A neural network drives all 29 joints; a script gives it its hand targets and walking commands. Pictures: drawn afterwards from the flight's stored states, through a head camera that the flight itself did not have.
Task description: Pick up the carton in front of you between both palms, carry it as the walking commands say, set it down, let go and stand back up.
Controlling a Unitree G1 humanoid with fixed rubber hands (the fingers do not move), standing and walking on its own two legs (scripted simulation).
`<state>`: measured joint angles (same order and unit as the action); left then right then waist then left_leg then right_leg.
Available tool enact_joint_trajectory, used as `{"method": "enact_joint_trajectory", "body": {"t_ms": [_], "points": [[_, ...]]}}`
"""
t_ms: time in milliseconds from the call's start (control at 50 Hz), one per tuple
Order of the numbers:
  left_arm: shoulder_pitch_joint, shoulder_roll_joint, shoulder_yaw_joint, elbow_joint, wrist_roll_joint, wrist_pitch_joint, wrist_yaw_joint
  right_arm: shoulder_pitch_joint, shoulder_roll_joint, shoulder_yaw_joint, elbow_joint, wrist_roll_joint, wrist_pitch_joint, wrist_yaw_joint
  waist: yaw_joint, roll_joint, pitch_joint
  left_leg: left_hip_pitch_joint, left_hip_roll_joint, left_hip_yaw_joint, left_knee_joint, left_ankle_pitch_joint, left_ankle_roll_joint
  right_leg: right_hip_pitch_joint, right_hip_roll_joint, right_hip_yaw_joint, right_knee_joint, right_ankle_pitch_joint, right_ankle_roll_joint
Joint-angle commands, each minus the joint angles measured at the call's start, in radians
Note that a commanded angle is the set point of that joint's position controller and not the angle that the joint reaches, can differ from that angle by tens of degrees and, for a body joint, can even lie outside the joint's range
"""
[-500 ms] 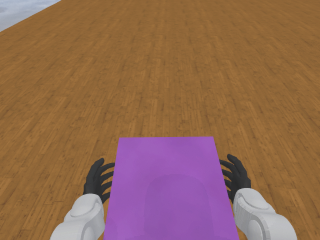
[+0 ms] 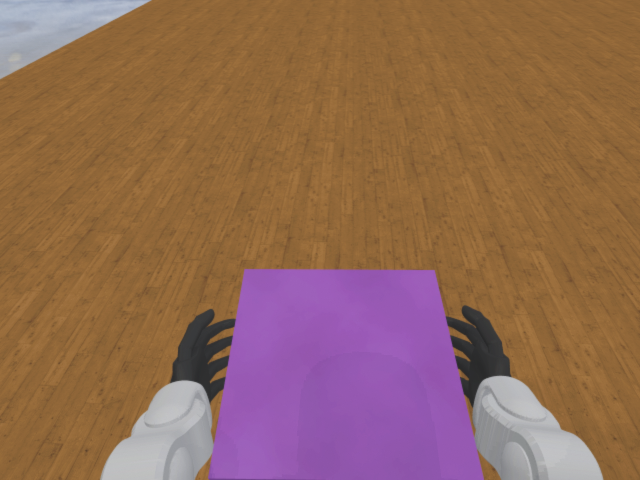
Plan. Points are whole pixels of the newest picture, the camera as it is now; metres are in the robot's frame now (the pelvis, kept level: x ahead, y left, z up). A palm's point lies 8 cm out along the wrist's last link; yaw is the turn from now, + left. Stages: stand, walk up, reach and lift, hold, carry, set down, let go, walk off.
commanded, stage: carry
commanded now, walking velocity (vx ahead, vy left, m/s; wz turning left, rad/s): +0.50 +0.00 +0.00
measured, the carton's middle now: (337, 402) +0.24 +0.00 +0.03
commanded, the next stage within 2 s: none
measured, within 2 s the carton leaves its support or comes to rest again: neither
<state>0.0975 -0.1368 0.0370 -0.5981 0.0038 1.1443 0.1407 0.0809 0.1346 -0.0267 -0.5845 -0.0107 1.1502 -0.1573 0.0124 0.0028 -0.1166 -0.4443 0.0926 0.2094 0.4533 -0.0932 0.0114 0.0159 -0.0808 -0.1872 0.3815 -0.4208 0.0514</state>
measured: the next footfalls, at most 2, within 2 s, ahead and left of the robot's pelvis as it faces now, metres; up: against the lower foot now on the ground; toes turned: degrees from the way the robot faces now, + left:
right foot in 0.42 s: +0.41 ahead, -0.12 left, +0.00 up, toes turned -13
left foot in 0.90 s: +0.79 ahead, +0.08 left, +0.00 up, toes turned +7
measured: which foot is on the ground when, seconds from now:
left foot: down 0.00-0.42, up 0.44-0.88, down 0.90-1.00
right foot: down 0.00-0.00, up 0.02-0.40, down 0.42-0.88, up 0.90-1.00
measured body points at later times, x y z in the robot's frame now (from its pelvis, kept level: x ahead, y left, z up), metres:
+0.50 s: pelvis +0.32 -0.03 +0.00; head +0.31 -0.06 +0.45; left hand +0.55 +0.12 +0.08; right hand +0.56 -0.18 +0.07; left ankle +0.15 +0.09 -0.67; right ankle +0.37 -0.11 -0.73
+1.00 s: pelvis +0.64 +0.01 +0.00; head +0.66 +0.01 +0.45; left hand +0.89 +0.15 +0.06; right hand +0.88 -0.15 +0.06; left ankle +0.75 +0.07 -0.73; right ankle +0.48 -0.11 -0.65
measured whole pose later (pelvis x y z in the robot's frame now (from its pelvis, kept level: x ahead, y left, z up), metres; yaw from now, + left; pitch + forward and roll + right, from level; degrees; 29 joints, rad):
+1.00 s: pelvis +0.64 +0.01 +0.00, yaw -1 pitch +2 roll +0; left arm 0.06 -0.13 0.06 -0.55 0.01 1.15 0.14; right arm 0.05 0.13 -0.03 -0.51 -0.01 1.13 -0.16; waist -0.02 -0.02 -0.01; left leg -0.42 0.02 0.27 0.47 -0.08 0.13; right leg -0.24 -0.06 -0.06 1.05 -0.50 0.03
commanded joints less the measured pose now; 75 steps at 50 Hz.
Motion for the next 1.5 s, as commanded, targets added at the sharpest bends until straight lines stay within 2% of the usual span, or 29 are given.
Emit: {"method": "enact_joint_trajectory", "body": {"t_ms": [0, 40, 120, 280, 320, 360, 380, 400, 420, 460, 520, 640, 680, 700, 800, 820, 840, 860, 880, 900, 940, 980, 1000, 1080, 1160, 1200, 1240, 1320, 1480], "points": [[-0.358, -0.587, -0.558, -0.107, -0.168, 0.017, -0.015, -0.258, 0.597, 0.497, -0.038, 0.162, 0.005, 0.024, -0.037, 0.354, -0.216, 0.731, 0.332, -0.628, -0.208, 0.110, 0.253, -0.742, 0.061, 0.106, 0.862, -0.095, -0.030], [-0.381, -0.676, -0.564, -0.048, -0.173, 0.007, -0.022, -0.344, 0.688, 0.544, -0.082, 0.214, -0.010, 0.044, -0.045, 0.142, -0.203, 0.596, 0.299, -0.442, -0.161, 0.191, 0.148, -0.729, -0.034, 0.177, 0.877, -0.018, -0.047], [-0.330, -0.763, -0.550, -0.032, -0.144, -0.032, -0.037, -0.430, 0.805, 0.611, -0.104, 0.241, -0.033, 0.080, -0.021, 0.059, -0.129, 0.366, 0.252, -0.218, -0.296, -0.010, 0.109, -0.580, -0.059, 0.115, 0.553, 0.133, -0.051], [-0.327, -0.668, -0.575, -0.119, -0.175, -0.033, -0.037, -0.350, 0.700, 0.599, -0.138, 0.236, -0.042, 0.055, -0.034, 0.191, -0.074, 0.393, 0.190, -0.089, -0.290, -0.084, 0.089, -0.477, 0.006, -0.006, 0.154, 0.348, -0.050], [-0.306, -0.630, -0.549, -0.083, -0.162, -0.018, -0.031, -0.312, 0.641, 0.567, -0.100, 0.187, -0.023, 0.029, -0.032, 0.164, -0.018, 0.364, 0.163, -0.039, -0.228, -0.093, 0.065, -0.444, 0.008, -0.038, 0.097, 0.339, -0.043], [-0.269, -0.590, -0.535, -0.071, -0.168, -0.009, -0.025, -0.274, 0.624, 0.595, -0.090, 0.176, -0.011, 0.016, 0.000, 0.000, -0.168, 0.336, 0.110, 0.016, 0.083, 0.158, 0.024, -0.146, 0.041, -0.045, 0.025, 0.185, -0.076], [-0.272, -0.540, -0.505, -0.071, -0.175, -0.009, -0.016, -0.277, 0.590, 0.551, -0.067, 0.172, 0.003, 0.008, 0.022, -0.202, -0.199, 0.118, 0.043, 0.021, 0.423, 0.025, -0.038, 0.058, -0.154, 0.273, -0.066, 0.148, -0.127], [-0.186, -0.504, -0.479, 0.021, -0.128, 0.003, -0.014, -0.277, 0.590, 0.566, -0.074, 0.161, 0.010, 0.004, 0.006, -0.414, -0.185, -0.185, -0.083, -0.022, 0.613, -0.355, -0.065, 0.214, -0.336, 0.602, -0.153, 0.286, -0.222], [-0.214, -0.584, -0.515, -0.035, -0.156, -0.008, -0.023, -0.283, 0.617, 0.575, -0.100, 0.183, -0.001, 0.011, 0.013, -0.247, -0.235, -0.302, -0.054, -0.121, 0.732, -0.430, -0.025, 0.311, -0.352, 0.626, -0.130, 0.439, -0.264], [-0.286, -0.691, -0.551, -0.068, -0.199, -0.021, -0.053, -0.289, 0.724, 0.619, -0.088, 0.199, -0.018, 0.033, 0.008, -0.109, -0.255, -0.313, 0.028, -0.165, 0.750, -0.330, -0.019, 0.241, -0.306, 0.431, -0.073, 0.615, -0.208], [-0.330, -0.729, -0.567, -0.106, -0.204, -0.062, -0.079, -0.311, 0.815, 0.629, -0.064, 0.190, -0.058, 0.056, -0.009, -0.094, -0.213, -0.203, 0.046, -0.146, 0.593, -0.179, -0.013, 0.047, -0.267, 0.271, -0.193, 0.420, -0.160], [-0.304, -0.688, -0.605, -0.142, -0.232, -0.082, -0.084, -0.281, 0.794, 0.616, -0.103, 0.173, -0.094, 0.044, 0.007, -0.116, -0.089, -0.234, 0.020, -0.084, 0.284, -0.001, -0.015, 0.068, -0.210, 0.126, -0.237, 0.489, -0.179], [-0.328, -0.655, -0.623, -0.154, -0.241, -0.066, -0.074, -0.257, 0.752, 0.595, -0.103, 0.176, -0.079, 0.031, 0.001, -0.091, -0.077, -0.190, 0.003, -0.032, 0.191, 0.058, -0.008, 0.063, -0.180, 0.070, -0.245, 0.575, -0.173], [-0.291, -0.613, -0.589, -0.137, -0.220, -0.055, -0.063, -0.243, 0.703, 0.592, -0.077, 0.147, -0.058, 0.023, 0.016, -0.123, 0.002, -0.204, -0.031, 0.038, 0.137, 0.046, -0.004, 0.054, -0.154, 0.060, -0.217, 0.685, -0.120], [-0.242, -0.565, -0.521, -0.121, -0.163, -0.021, -0.024, -0.237, 0.597, 0.599, -0.133, 0.182, -0.014, 0.011, -0.004, -0.236, -0.076, 0.112, -0.128, 0.136, -0.058, 0.164, 0.018, 0.113, -0.103, -0.064, 0.105, 1.170, -0.074], [-0.276, -0.526, -0.513, -0.131, -0.164, -0.015, -0.024, -0.236, 0.610, 0.584, -0.110, 0.185, -0.016, 0.012, -0.033, -0.114, -0.194, 0.352, -0.061, 0.059, -0.110, 0.310, 0.030, 0.039, -0.065, -0.050, 0.286, 0.980, -0.028], [-0.294, -0.533, -0.541, -0.155, -0.183, -0.006, -0.029, -0.237, 0.608, 0.566, -0.133, 0.181, -0.018, 0.012, -0.054, 0.057, -0.293, 0.667, 0.107, -0.139, 0.008, 0.695, 0.065, -0.189, -0.015, -0.043, 0.517, 0.611, 0.011], [-0.266, -0.583, -0.539, -0.133, -0.180, -0.009, -0.026, -0.272, 0.606, 0.578, -0.146, 0.197, -0.019, 0.014, -0.033, 0.234, -0.347, 0.877, 0.296, -0.403, -0.003, 1.092, 0.205, -0.488, 0.102, -0.010, 0.778, -0.032, 0.028], [-0.284, -0.578, -0.566, -0.135, -0.161, 0.002, -0.026, -0.225, 0.611, 0.550, -0.090, 0.170, -0.015, 0.013, -0.035, 0.253, -0.340, 0.722, 0.327, -0.443, -0.035, 1.019, 0.242, -0.467, 0.069, 0.141, 0.905, -0.133, -0.003], [-0.266, -0.599, -0.534, -0.058, -0.148, 0.004, -0.025, -0.244, 0.640, 0.563, -0.054, 0.188, -0.012, 0.022, -0.039, 0.123, -0.289, 0.610, 0.331, -0.390, -0.099, 0.826, 0.238, -0.499, 0.036, 0.183, 0.874, -0.127, -0.037], [-0.243, -0.690, -0.541, -0.038, -0.135, -0.012, -0.038, -0.306, 0.743, 0.597, -0.084, 0.224, -0.024, 0.058, -0.032, 0.093, -0.242, 0.482, 0.256, -0.262, -0.158, 0.521, 0.150, -0.426, -0.052, 0.201, 0.581, -0.071, -0.036], [-0.339, -0.774, -0.588, -0.057, -0.154, -0.041, -0.061, -0.344, 0.814, 0.606, -0.083, 0.224, -0.049, 0.087, -0.023, 0.022, -0.217, 0.303, 0.225, -0.205, -0.242, 0.337, 0.132, -0.292, -0.014, 0.134, 0.454, -0.010, -0.038], [-0.348, -0.800, -0.587, -0.119, -0.154, -0.051, -0.066, -0.339, 0.851, 0.629, -0.078, 0.238, -0.058, 0.094, -0.010, 0.113, -0.245, 0.291, 0.207, -0.201, -0.250, 0.267, 0.133, -0.231, 0.006, 0.110, 0.349, -0.040, -0.034], [-0.375, -0.810, -0.638, -0.140, -0.207, -0.064, -0.088, -0.313, 0.844, 0.644, -0.090, 0.243, -0.070, 0.115, -0.030, 0.132, -0.252, 0.277, 0.195, -0.162, -0.286, -0.115, 0.097, -0.194, 0.017, 0.055, 0.170, 0.087, -0.056], [-0.341, -0.737, -0.626, -0.082, -0.191, -0.047, -0.071, -0.280, 0.719, 0.598, -0.077, 0.195, -0.051, 0.088, -0.015, 0.046, -0.217, 0.331, 0.109, -0.107, -0.089, 0.247, 0.033, -0.171, -0.065, 0.109, 0.033, 0.371, -0.051], [-0.320, -0.686, -0.595, -0.036, -0.166, -0.017, -0.055, -0.279, 0.671, 0.563, -0.065, 0.172, -0.028, 0.067, -0.020, 0.026, -0.170, 0.301, 0.090, -0.096, -0.053, 0.117, 0.015, -0.210, -0.099, 0.144, 0.018, 0.442, -0.053], [-0.262, -0.636, -0.546, -0.024, -0.161, -0.001, -0.041, -0.310, 0.661, 0.580, -0.073, 0.190, -0.004, 0.048, -0.025, -0.062, -0.160, 0.299, 0.071, -0.104, -0.069, 0.262, 0.003, -0.215, -0.111, 0.131, 0.062, 0.563, -0.035], [-0.332, -0.656, -0.546, -0.015, -0.164, 0.016, -0.039, -0.375, 0.650, 0.576, -0.085, 0.197, 0.006, 0.039, -0.017, 0.010, -0.138, 0.294, 0.068, -0.112, 0.017, 0.254, 0.006, -0.218, -0.095, 0.148, 0.083, 0.608, -0.053], [-0.354, -0.687, -0.501, -0.013, -0.153, -0.001, -0.036, -0.408, 0.714, 0.581, -0.062, 0.205, -0.002, 0.039, -0.014, -0.025, -0.210, 0.309, 0.072, -0.108, 0.054, 0.347, 0.004, -0.158, -0.094, 0.125, 0.118, 0.742, -0.058]]}}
